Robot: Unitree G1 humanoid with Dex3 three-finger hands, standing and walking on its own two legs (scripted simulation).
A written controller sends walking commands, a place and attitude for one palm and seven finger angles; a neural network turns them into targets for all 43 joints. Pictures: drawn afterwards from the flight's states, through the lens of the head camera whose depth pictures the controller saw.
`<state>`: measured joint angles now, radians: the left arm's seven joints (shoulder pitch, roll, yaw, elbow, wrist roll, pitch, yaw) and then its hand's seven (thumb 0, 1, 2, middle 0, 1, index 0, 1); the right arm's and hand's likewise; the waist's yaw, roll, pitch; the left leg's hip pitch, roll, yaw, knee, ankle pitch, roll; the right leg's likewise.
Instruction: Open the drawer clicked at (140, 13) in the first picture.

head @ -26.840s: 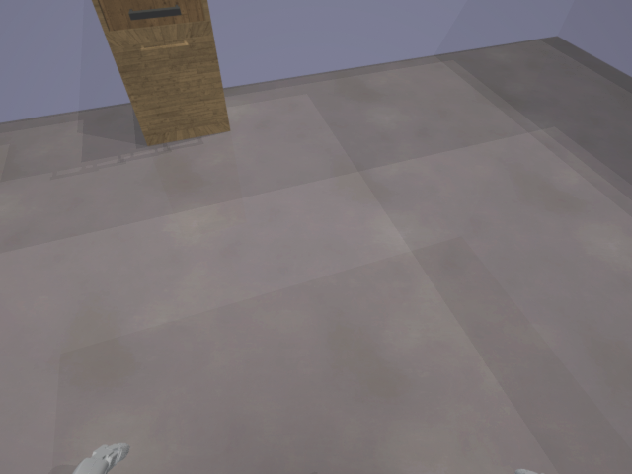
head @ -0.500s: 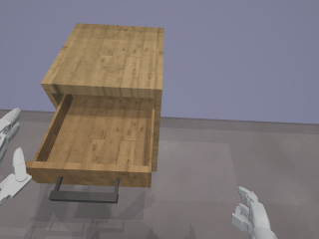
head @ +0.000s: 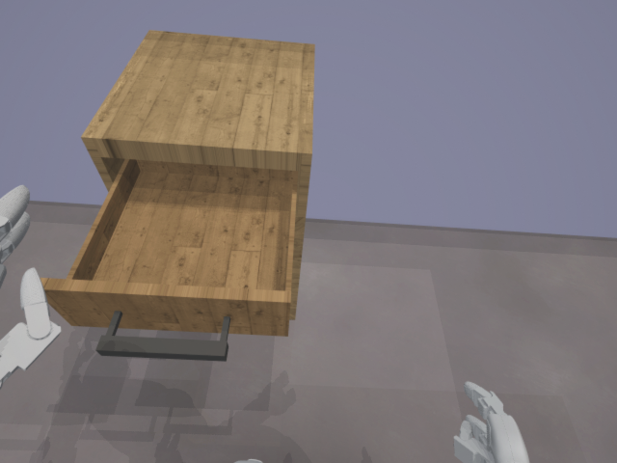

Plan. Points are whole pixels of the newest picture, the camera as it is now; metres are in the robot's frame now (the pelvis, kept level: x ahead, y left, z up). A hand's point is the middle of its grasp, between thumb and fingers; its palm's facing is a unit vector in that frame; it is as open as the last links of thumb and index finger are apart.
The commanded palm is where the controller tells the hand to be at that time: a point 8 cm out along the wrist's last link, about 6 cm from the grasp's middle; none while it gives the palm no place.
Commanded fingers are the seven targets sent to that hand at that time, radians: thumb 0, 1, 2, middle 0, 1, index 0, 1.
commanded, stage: step back with the hand held close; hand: left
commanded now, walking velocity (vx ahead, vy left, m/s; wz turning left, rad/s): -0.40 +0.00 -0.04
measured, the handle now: (168, 334) +0.31 +0.24 -0.13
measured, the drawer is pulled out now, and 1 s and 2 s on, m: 0.29 0.29 0.29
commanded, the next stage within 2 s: stop stepping back and stand still in 0.66 s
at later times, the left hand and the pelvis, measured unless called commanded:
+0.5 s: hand (8, 415) +0.13 +0.25 +0.16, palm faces +0.36 -0.82 -0.45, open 7.4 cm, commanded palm +0.06 +0.27 +0.19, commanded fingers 0.00 0.90 0.90 -0.20 -0.30 -0.20 -0.30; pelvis -0.06 -0.01 +0.01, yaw +2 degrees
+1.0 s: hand out of the picture +0.00 +0.14 +0.17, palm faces +0.27 -0.80 -0.54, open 7.4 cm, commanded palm -0.05 +0.19 +0.19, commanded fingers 0.00 0.90 0.90 -0.20 -0.30 -0.20 -0.30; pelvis -0.18 -0.09 +0.01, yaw -1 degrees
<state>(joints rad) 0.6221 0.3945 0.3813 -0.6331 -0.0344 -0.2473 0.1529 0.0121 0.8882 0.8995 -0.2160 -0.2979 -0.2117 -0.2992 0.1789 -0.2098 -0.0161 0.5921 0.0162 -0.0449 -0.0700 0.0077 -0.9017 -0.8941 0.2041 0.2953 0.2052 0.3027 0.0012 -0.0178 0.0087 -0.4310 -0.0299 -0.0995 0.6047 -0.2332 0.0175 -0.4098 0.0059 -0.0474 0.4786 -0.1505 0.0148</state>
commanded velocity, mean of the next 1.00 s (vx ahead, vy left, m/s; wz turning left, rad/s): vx -0.22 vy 0.07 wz -0.04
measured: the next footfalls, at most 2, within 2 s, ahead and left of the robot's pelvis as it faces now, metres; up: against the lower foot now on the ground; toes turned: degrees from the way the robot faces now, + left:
right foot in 0.82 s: -0.19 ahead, -0.17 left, +0.00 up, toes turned -3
left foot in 1.24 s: -0.22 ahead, +0.04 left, +0.00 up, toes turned +5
